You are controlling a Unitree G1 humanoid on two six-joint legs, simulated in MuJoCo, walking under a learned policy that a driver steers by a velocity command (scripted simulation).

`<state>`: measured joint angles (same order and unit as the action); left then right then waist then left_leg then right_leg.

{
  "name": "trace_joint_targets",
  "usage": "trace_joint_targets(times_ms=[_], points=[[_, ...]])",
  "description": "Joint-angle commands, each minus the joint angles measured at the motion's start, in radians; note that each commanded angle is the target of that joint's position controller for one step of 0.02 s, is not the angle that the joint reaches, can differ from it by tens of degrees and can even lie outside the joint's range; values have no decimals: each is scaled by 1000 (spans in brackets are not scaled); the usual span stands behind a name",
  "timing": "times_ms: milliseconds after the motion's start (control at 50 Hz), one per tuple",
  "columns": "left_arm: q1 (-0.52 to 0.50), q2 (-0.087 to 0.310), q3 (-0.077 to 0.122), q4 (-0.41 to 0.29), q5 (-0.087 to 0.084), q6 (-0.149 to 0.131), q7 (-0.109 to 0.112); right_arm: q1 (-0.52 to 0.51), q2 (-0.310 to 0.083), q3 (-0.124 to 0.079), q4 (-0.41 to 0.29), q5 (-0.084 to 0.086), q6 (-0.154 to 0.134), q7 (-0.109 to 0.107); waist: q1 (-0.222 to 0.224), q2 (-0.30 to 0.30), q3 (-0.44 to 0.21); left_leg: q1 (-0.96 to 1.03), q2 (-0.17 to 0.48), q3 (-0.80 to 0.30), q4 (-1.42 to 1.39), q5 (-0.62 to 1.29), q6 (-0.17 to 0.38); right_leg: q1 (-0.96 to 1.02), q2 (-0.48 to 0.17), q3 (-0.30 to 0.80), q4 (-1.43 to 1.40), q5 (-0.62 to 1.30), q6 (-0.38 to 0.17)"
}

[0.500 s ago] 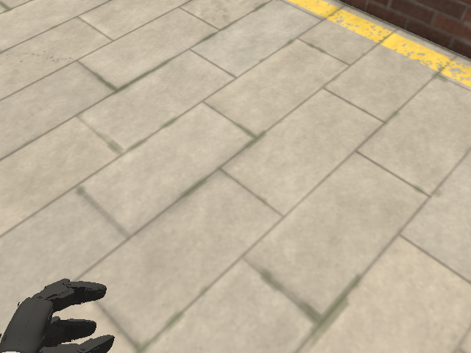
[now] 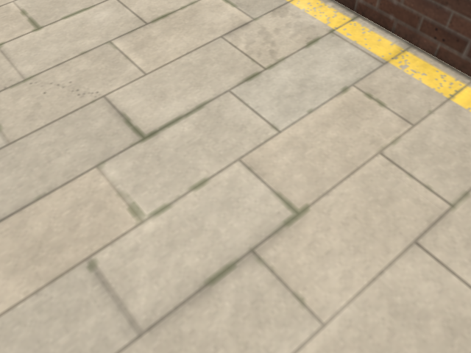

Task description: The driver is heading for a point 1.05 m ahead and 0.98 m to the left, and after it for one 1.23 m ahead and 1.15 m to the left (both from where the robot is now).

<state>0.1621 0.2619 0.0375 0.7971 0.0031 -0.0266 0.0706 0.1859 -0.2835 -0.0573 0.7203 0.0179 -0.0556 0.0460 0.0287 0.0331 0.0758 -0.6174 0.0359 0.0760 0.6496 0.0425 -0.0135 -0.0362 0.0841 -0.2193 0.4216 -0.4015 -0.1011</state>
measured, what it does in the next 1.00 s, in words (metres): walks ahead, turning left: left foot, then right foot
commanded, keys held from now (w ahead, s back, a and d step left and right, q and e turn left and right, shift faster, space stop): q+shift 1.00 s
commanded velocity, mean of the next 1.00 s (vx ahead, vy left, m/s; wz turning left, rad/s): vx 0.04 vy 0.00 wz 0.92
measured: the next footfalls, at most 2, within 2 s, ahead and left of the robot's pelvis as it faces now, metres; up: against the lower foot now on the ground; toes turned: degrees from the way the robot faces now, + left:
left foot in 0.04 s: +0.21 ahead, +0.08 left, +0.00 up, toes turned +5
right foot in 0.50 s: +0.30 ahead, -0.11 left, +0.00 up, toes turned +39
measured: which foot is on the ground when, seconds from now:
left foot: up 0.00-0.02, down 0.04-0.50, up 0.52-0.94, down 0.96-1.00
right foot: down 0.00-0.04, up 0.06-0.48, down 0.50-0.96, up 0.98-1.00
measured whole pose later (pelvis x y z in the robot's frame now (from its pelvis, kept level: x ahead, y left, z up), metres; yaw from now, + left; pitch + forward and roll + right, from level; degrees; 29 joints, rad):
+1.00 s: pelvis +0.15 -0.03 +0.00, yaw +58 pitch +2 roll -2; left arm 0.11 0.33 0.10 0.73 0.00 0.01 0.01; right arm 0.17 -0.33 -0.09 0.53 0.02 0.08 0.01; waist 0.01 -0.02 0.07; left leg -0.36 0.03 0.03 0.63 -0.32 0.02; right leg -0.35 -0.15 -0.18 0.78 -0.45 0.07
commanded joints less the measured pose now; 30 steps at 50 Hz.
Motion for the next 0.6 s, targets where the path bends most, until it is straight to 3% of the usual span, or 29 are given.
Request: trace_joint_targets(times_ms=[20,40,60,80,100,120,140,160,200,260,320,400,460,480,500,520,540,560,580,600], points=[[-102,159,44,-104,-7,29,22,245,-135,-52,-33,-6,5,15,-130,-140,-192,302,-83,45,-18,-114,82,-47,-262,39,288,1188,46],[-159,144,39,-125,-15,31,13,384,-180,-73,-9,-11,2,1,-225,-60,-223,478,-78,-13,-167,11,132,-147,-209,41,537,963,66],[-98,25,9,-138,27,24,-18,325,-238,-79,-17,-14,-5,-21,-115,224,-175,610,63,-251,-132,554,203,-391,-35,56,803,-69,109],[52,30,6,-154,21,13,-39,239,-290,-78,-94,-66,-21,-25,-22,287,-351,808,277,-798,-198,539,470,-654,123,275,1153,-299,180],[56,137,18,-145,3,-4,-59,140,-271,-85,-157,-63,-14,-24,-53,126,-439,790,298,-852,-300,237,465,-664,51,423,1158,-195,149],[-34,172,30,-167,-7,-7,-63,69,-214,-71,-184,-33,-4,-31,-41,7,-306,665,250,-759,-328,56,411,-683,20,412,1091,-118,132],[-73,154,30,-168,7,-2,-58,35,-174,-60,-193,-5,10,-40,-14,-117,-216,537,198,-678,-350,-53,353,-679,-16,395,1007,-67,131],[-91,143,29,-178,15,8,-54,22,-163,-56,-201,5,20,-50,-3,-113,-187,450,161,-629,-353,-80,327,-642,-32,395,915,-39,132],[-92,110,29,-170,7,19,-57,6,-154,-59,-216,-1,42,-62,10,-59,-155,360,65,-527,-351,-74,267,-553,-34,371,701,-13,147],[-108,68,21,-155,-4,17,-46,45,-189,-78,-215,-6,69,-87,-16,6,-211,385,38,-513,-311,48,244,-503,-3,358,506,26,185],[-122,82,29,-144,-13,19,-38,24,-194,-86,-228,1,94,-100,-35,76,-233,383,17,-534,-298,-88,199,-467,5,372,399,118,194],[-150,97,42,-143,-15,1,-45,4,-183,-87,-244,-4,111,-94,-63,152,-207,388,1,-606,-282,-206,171,-413,11,386,257,130,175],[-92,129,63,-120,-17,-22,-58,-35,-180,-87,-263,3,115,-88,-38,177,-203,383,-18,-664,-225,-194,146,-291,-5,384,48,183,141],[-52,146,73,-104,-14,-25,-59,-47,-167,-81,-270,9,116,-85,-19,148,-207,336,-55,-643,-172,-267,120,-191,-52,385,-66,276,121],[-55,198,85,-113,-2,-17,-55,24,-113,-64,-261,4,118,-81,-59,-11,-248,229,-135,-537,3,-575,78,-51,-244,534,-100,293,43],[-75,246,91,-118,33,-2,-52,40,-117,-65,-289,11,111,-73,-98,-304,-209,48,-253,-314,248,-697,24,-57,-414,758,-145,398,-106],[-103,195,85,-145,45,-5,-48,44,-215,-88,-277,-4,95,-62,-88,-279,-177,-19,-155,-295,440,-632,-20,-102,-468,797,-154,379,-156],[-145,144,72,-166,31,-1,-37,47,-246,-99,-248,3,96,-57,-88,-205,-154,-19,-117,-268,509,-553,-35,-124,-411,672,-131,327,-126],[-166,122,65,-175,16,8,-27,58,-230,-96,-224,3,106,-60,-85,-150,-129,-23,-99,-246,561,-490,-48,-140,-341,567,-116,281,-85],[-164,123,61,-178,5,14,-16,71,-204,-87,-217,-1,113,-61,-75,-132,-114,-49,-86,-222,629,-443,-59,-138,-316,512,-113,287,-74]])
